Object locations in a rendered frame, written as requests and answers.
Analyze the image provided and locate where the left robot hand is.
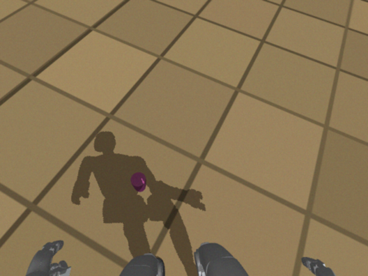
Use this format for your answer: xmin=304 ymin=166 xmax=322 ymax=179
xmin=26 ymin=240 xmax=71 ymax=276

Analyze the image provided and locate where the cup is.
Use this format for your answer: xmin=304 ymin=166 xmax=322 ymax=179
xmin=131 ymin=172 xmax=146 ymax=192

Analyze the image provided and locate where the right robot hand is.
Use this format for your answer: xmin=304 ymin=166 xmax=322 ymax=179
xmin=301 ymin=257 xmax=336 ymax=276

